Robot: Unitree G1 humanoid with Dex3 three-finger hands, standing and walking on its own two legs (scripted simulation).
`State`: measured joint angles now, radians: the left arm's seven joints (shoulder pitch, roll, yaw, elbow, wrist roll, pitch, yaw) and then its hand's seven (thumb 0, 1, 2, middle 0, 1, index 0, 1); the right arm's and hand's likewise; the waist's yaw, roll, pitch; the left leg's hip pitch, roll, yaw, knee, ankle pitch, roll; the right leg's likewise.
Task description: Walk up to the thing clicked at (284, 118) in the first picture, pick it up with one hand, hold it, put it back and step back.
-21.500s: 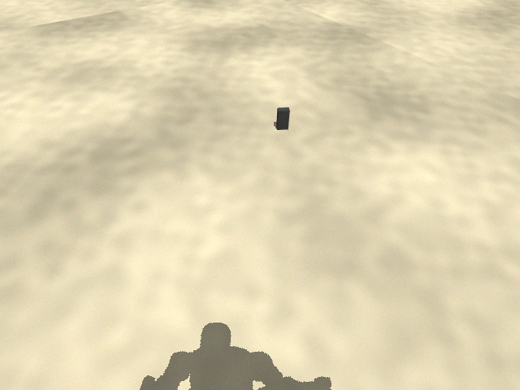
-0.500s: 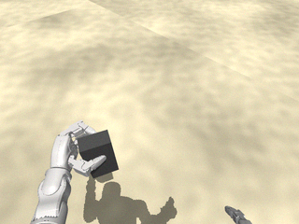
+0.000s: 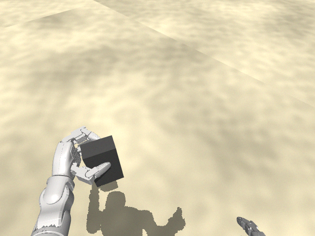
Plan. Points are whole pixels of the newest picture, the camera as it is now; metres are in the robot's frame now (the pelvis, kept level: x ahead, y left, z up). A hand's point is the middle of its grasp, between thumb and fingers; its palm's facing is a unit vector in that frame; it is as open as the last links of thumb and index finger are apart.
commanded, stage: crouch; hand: left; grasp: from the side
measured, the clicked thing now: (104, 162) +0.32 +0.14 +0.02
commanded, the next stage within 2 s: lower in 1.76 s
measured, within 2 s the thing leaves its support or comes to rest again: neither
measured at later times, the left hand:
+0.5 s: hand (104, 179) +0.35 +0.18 -0.16, palm faces +0.08 -1.00 -0.02, open 8.8 cm
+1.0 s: hand (110, 199) +0.36 +0.20 -0.38, palm faces +0.13 -0.99 -0.02, open 8.8 cm
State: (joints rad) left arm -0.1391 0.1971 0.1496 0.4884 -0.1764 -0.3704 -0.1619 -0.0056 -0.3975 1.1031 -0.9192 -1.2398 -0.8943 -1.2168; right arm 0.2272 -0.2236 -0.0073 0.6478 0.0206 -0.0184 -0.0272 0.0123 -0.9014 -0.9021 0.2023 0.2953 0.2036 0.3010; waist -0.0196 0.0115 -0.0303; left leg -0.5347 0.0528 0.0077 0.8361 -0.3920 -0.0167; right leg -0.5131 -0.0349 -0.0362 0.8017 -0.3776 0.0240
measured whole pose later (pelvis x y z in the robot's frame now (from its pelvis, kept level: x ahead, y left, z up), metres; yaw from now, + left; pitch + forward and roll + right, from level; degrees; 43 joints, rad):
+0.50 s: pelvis -0.03 +0.00 -0.15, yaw +0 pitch +27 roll -2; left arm -0.38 0.23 0.28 0.86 -0.16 -0.74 -0.17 0.00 -0.40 1.09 -0.93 -1.23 -0.90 -1.20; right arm 0.18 -0.26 -0.02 0.66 -0.05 -0.04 0.04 0.01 -0.90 -0.90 0.20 0.29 0.20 0.30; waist -0.06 0.00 -0.18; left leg -1.41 0.05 -0.04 1.56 -0.62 -0.03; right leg -1.39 -0.04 -0.03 1.53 -0.62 0.01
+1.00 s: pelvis -0.07 +0.00 -0.34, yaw -2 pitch +32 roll -3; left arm -0.60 0.32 0.44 1.05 -0.11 -0.81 -0.19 0.00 -0.39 1.09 -0.91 -1.24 -0.89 -1.22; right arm 0.07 -0.26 0.02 0.72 -0.11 -0.02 0.09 0.01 -0.92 -0.91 0.20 0.29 0.20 0.30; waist -0.09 -0.03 -0.13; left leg -2.07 0.04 -0.10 2.20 -0.69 -0.04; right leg -2.04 -0.04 -0.03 2.16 -0.69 0.01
